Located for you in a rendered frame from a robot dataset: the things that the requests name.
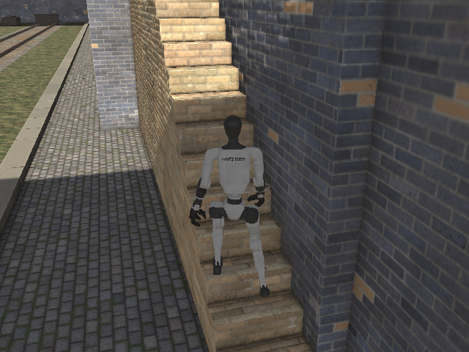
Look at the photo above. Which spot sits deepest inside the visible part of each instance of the robot right forearm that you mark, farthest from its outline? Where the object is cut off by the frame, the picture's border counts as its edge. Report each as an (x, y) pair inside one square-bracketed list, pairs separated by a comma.
[(260, 191)]

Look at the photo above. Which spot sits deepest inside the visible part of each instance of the right robot upper arm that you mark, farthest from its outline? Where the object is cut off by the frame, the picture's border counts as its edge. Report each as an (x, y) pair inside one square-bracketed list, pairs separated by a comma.
[(256, 154)]

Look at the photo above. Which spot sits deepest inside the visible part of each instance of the robot left hand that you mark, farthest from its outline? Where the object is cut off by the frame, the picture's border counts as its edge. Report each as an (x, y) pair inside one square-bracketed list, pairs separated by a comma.
[(193, 216)]

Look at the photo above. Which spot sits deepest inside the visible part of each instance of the left robot upper arm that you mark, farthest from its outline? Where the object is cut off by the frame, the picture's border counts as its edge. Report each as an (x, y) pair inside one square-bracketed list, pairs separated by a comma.
[(207, 167)]

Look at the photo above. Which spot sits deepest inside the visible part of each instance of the left robot foot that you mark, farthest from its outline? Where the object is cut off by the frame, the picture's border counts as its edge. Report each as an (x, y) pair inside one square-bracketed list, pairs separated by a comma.
[(217, 268)]

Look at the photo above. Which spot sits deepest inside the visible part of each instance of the robot right hand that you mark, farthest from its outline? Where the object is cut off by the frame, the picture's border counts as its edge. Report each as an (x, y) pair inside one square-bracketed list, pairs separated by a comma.
[(253, 197)]

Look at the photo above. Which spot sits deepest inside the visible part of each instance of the right robot foot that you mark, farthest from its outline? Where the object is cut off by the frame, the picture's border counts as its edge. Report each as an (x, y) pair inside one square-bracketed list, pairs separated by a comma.
[(264, 291)]

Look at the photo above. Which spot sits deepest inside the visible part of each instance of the robot left forearm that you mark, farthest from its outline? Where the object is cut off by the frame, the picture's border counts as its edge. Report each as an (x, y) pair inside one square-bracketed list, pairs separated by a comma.
[(199, 196)]

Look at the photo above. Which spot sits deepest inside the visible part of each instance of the robot foot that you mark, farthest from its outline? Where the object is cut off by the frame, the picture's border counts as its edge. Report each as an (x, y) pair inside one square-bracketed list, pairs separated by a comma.
[(217, 268), (264, 291)]

